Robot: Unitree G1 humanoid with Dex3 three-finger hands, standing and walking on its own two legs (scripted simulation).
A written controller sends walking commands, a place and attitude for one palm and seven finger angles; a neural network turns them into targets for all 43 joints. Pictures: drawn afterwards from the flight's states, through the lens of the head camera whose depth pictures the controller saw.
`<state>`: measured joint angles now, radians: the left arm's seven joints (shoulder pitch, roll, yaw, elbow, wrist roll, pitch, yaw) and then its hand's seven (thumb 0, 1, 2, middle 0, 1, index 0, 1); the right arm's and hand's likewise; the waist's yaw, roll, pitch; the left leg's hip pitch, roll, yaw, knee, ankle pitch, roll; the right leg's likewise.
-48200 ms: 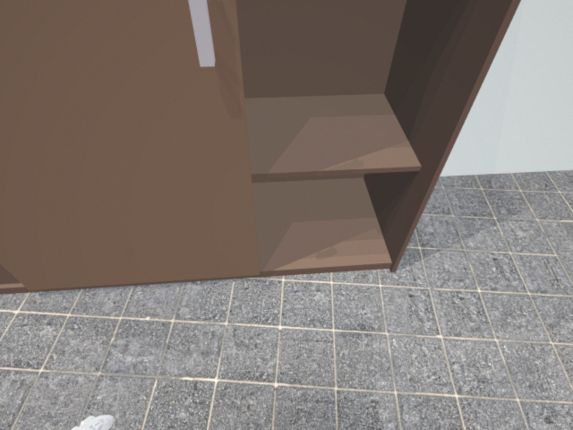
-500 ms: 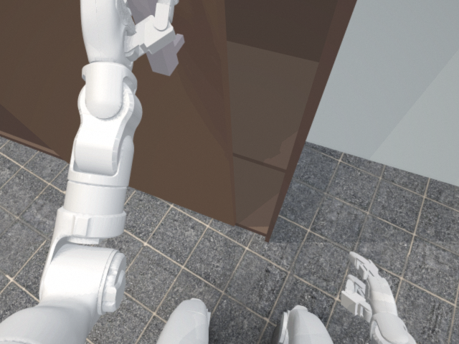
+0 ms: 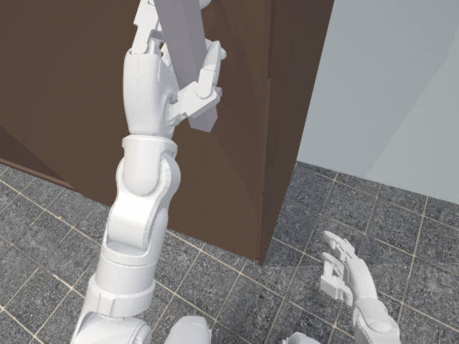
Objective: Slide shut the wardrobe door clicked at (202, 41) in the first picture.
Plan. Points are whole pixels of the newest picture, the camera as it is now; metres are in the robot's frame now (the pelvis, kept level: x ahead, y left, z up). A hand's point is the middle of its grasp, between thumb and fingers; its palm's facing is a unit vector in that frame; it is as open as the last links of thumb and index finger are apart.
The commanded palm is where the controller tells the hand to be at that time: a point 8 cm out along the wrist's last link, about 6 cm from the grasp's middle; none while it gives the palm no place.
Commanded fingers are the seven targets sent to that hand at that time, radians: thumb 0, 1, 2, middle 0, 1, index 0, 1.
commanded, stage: step sideways, sliding the door along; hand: left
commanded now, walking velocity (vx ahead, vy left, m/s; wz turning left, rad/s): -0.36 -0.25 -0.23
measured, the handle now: (199, 49) +0.38 +0.12 +0.27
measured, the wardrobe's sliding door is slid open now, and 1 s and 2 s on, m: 0.01 0.00 0.00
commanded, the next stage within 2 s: stop walking and hold the door there in 0.26 s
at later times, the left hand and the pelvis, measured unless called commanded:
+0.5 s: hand (214, 90) +0.35 +0.09 +0.25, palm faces +0.12 -0.98 -0.12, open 7.9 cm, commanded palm +0.32 +0.13 +0.24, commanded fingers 0.00 0.90 0.90 -0.45 -1.40 -0.45 -1.40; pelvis +0.02 -0.03 +0.00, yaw -5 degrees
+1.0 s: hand (214, 88) +0.34 +0.09 +0.26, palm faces +0.14 -0.99 -0.08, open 7.3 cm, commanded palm +0.31 +0.11 +0.24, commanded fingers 0.00 0.90 0.90 -0.45 -1.40 -0.45 -1.40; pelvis -0.01 -0.02 +0.02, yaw -12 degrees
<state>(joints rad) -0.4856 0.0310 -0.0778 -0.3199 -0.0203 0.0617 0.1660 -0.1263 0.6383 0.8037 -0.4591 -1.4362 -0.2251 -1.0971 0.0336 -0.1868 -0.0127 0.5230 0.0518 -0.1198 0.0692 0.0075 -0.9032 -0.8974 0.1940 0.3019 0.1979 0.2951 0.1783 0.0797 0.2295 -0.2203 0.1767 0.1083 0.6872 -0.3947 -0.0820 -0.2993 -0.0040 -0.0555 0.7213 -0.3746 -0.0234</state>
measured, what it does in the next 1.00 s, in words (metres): steps on the spot: right foot, then left foot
